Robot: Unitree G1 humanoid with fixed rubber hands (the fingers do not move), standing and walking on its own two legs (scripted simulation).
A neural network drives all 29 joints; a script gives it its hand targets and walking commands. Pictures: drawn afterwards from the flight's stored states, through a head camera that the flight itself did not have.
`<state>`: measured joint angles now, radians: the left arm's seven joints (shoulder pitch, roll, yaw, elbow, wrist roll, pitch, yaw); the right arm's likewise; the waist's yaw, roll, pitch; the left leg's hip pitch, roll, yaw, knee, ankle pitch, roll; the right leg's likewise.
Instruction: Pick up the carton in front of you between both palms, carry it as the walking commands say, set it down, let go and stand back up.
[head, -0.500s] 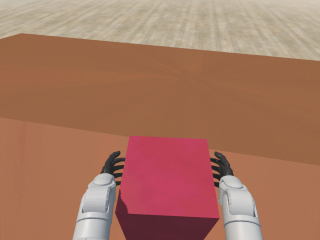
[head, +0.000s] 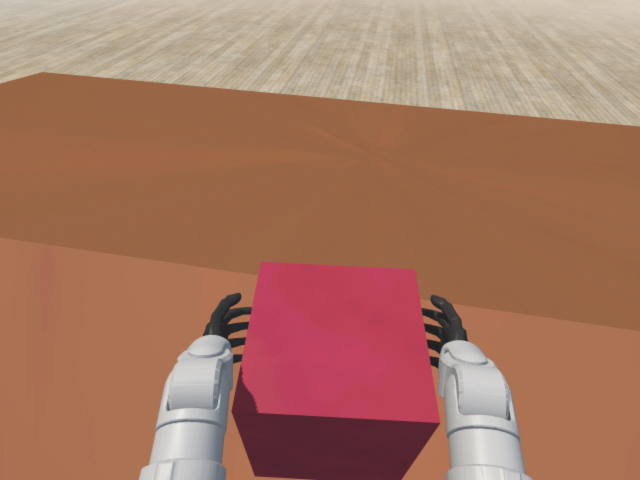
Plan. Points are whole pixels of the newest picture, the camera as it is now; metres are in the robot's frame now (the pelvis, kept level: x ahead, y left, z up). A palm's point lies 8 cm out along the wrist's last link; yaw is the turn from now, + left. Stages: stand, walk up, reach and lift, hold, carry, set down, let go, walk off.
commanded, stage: hold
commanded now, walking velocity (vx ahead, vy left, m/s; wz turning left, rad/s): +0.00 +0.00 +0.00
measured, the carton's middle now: (331, 376) +0.30 +0.00 -0.03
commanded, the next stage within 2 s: carry in 0.68 s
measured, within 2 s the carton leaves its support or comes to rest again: neither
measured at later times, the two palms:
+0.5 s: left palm (219, 347) +0.29 +0.15 +0.04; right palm (452, 352) +0.30 -0.15 +0.05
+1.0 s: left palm (246, 298) +0.34 +0.12 +0.08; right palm (473, 308) +0.34 -0.18 +0.08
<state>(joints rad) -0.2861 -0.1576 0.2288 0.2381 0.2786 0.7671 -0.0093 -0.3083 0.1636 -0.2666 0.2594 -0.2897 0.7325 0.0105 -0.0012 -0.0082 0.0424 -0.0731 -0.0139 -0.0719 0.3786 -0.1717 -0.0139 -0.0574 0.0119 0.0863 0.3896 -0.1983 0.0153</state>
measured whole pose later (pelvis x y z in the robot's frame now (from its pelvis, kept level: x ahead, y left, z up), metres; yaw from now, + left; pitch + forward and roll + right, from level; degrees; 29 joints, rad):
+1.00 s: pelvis +0.07 -0.02 +0.00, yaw +0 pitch +4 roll +1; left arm -0.16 -0.13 0.09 -0.13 0.14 1.01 0.06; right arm -0.16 0.13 -0.15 -0.15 -0.14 1.00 -0.07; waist 0.00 -0.01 -0.16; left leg -0.41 0.03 0.08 0.73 -0.44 -0.01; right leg -0.19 -0.03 -0.02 0.40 -0.28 -0.02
